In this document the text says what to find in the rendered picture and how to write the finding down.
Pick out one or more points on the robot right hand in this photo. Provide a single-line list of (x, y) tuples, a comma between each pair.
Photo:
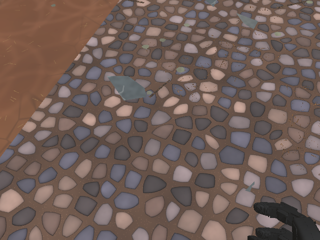
[(303, 228)]

